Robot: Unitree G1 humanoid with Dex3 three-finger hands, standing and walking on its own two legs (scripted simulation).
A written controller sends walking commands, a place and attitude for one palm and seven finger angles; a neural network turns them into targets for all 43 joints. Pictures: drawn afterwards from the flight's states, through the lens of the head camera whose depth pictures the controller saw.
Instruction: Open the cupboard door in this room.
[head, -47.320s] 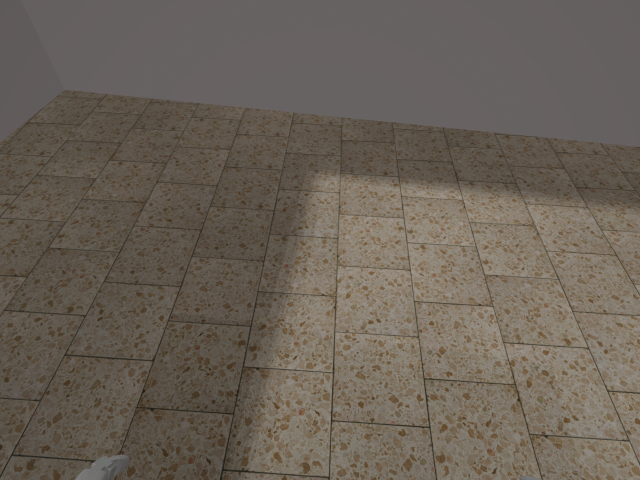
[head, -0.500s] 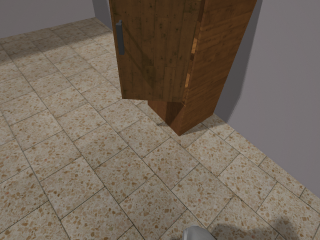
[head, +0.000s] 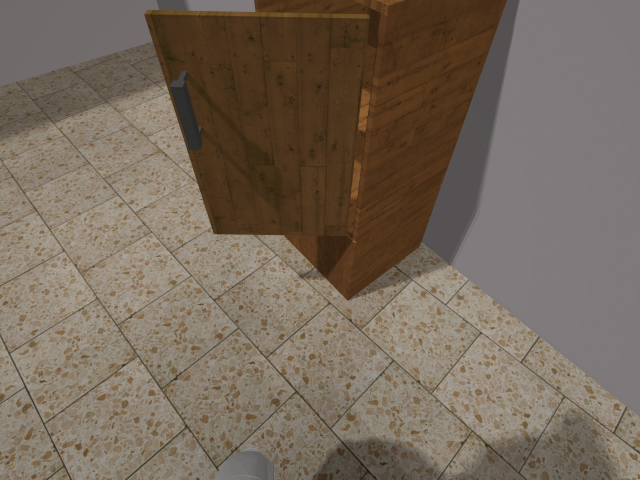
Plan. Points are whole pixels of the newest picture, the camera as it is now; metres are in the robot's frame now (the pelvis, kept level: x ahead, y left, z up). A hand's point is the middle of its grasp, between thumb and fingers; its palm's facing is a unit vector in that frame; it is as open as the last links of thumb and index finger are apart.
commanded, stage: take the last steps up to it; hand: left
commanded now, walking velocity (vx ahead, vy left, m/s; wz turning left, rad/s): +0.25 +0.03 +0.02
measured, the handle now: (189, 111) +0.75 +0.30 +0.02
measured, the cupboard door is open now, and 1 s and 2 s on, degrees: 50 50 50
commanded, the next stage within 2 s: come to a stop and stand still in 0.26 s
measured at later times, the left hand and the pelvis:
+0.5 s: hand (183, 443) +0.19 +0.22 -0.18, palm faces +0.03 -0.98 -0.22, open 7.3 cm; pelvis +0.14 +0.03 +0.00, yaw -1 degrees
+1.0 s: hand (168, 454) +0.18 +0.24 -0.19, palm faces +0.07 -0.98 -0.18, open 7.3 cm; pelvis +0.13 +0.05 +0.00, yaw +0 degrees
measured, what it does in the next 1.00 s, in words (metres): walks ahead: left foot, then right foot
